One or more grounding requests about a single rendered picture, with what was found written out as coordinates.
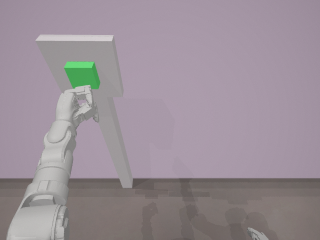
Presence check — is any left robot upper arm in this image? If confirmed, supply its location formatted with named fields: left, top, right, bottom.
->
left=9, top=204, right=70, bottom=240

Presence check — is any left robot forearm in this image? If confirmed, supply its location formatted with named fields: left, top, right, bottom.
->
left=6, top=120, right=77, bottom=240

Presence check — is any right robot hand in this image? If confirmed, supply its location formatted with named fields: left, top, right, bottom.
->
left=247, top=227, right=269, bottom=240

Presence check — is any panel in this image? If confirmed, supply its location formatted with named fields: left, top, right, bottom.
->
left=35, top=34, right=133, bottom=188

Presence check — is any button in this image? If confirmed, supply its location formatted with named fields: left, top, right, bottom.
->
left=64, top=61, right=100, bottom=89

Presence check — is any left robot hand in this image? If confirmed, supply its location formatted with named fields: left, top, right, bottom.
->
left=55, top=85, right=99, bottom=129

